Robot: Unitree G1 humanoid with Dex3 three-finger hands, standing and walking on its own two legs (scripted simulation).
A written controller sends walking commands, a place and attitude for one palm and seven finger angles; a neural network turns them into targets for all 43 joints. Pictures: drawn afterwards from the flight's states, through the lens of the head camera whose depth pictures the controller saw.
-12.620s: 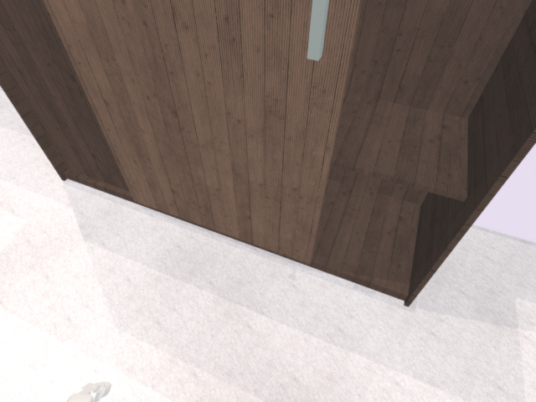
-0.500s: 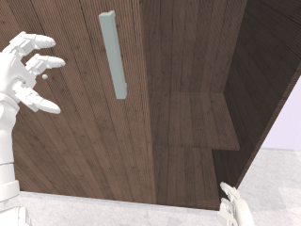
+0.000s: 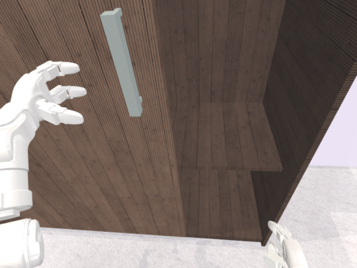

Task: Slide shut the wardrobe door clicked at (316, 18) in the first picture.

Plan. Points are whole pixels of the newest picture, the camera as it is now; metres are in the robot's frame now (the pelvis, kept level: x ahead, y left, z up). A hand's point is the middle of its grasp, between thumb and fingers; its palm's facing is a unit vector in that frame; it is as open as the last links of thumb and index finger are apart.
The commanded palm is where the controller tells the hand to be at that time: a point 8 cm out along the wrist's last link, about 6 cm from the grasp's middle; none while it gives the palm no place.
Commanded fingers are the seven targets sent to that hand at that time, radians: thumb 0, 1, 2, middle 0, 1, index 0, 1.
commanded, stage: move the hooked fingers beside the handle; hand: left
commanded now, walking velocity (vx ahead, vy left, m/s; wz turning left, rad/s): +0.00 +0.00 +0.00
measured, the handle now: (127, 66) +0.45 +0.13 +0.27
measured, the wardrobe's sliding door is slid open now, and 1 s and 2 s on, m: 0.40 0.40 0.40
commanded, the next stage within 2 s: none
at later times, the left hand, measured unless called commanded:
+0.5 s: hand (95, 88) +0.39 +0.18 +0.26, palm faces -0.06 -1.00 -0.05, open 14.0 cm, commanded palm +0.37 +0.25 +0.27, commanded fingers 0.00 -0.50 0.30 -0.30 -1.20 -0.30 -1.20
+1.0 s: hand (99, 80) +0.39 +0.17 +0.27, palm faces -0.05 -1.00 -0.05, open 13.9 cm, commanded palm +0.37 +0.24 +0.26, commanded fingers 0.00 -0.50 0.30 -0.30 -1.20 -0.30 -1.20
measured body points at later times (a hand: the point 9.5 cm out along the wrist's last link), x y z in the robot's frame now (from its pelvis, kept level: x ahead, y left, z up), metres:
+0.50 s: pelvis +0.01 +0.00 +0.00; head +0.00 -0.04 +0.45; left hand +0.38 +0.24 +0.26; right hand +0.17 -0.25 -0.10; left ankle +0.03 +0.12 -0.74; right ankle -0.04 -0.10 -0.74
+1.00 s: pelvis +0.00 +0.01 +0.00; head -0.01 -0.02 +0.45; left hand +0.39 +0.23 +0.28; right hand +0.16 -0.24 -0.10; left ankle +0.03 +0.12 -0.74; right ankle -0.04 -0.10 -0.74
